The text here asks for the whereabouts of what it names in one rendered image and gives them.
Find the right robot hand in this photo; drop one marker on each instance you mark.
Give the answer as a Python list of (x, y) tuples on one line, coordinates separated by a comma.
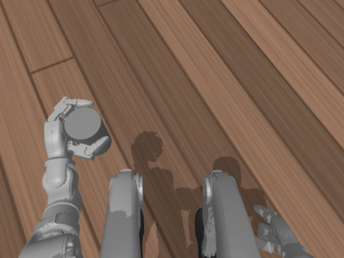
[(272, 238)]

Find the left robot arm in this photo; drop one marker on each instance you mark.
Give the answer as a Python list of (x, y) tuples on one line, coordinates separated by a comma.
[(57, 234)]

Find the can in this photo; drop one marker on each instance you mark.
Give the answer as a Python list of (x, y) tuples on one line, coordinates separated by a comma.
[(85, 126)]

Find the left robot hand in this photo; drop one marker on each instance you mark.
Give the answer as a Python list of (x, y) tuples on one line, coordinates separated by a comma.
[(58, 143)]

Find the right robot foot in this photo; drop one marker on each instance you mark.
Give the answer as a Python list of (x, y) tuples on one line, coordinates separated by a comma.
[(199, 232)]

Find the right robot arm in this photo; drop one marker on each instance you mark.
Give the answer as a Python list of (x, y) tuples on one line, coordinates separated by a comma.
[(294, 250)]

